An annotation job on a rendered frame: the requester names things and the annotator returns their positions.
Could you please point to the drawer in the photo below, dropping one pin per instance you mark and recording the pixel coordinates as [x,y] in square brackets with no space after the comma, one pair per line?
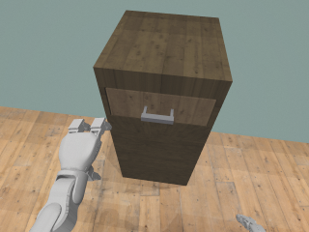
[187,110]

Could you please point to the left robot hand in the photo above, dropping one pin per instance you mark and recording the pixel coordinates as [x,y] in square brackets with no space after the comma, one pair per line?
[79,149]

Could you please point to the cabinet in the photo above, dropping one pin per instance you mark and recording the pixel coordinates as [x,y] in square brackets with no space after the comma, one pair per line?
[171,54]

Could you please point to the left robot forearm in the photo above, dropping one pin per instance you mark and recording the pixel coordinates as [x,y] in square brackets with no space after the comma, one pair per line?
[60,212]

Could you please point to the right robot hand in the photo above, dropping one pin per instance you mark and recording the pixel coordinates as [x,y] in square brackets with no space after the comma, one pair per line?
[249,223]

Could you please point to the handle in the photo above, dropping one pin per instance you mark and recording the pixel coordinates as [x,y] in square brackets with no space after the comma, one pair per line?
[155,118]

